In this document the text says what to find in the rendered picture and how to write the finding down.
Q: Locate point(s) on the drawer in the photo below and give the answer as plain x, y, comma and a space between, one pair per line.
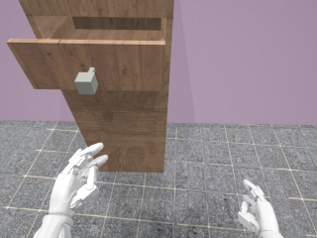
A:
128, 54

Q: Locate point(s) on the robot left hand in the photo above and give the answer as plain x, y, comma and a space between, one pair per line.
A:
63, 198

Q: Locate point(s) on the left robot forearm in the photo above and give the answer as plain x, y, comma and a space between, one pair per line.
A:
55, 226

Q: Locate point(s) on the handle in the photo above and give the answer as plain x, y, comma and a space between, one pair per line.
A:
86, 82

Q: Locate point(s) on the cabinet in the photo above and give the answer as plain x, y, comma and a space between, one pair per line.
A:
131, 124

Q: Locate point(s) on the robot right hand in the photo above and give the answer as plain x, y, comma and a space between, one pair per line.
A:
261, 216

